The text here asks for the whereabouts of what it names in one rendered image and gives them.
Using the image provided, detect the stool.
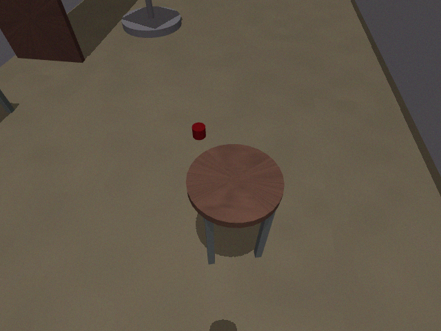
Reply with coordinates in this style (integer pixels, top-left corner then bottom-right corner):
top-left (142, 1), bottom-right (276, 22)
top-left (186, 144), bottom-right (285, 264)

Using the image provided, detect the tin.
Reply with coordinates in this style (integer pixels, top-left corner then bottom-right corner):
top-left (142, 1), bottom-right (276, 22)
top-left (192, 123), bottom-right (206, 140)

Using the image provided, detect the office chair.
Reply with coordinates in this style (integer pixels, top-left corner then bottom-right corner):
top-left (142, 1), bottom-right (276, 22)
top-left (121, 0), bottom-right (181, 38)

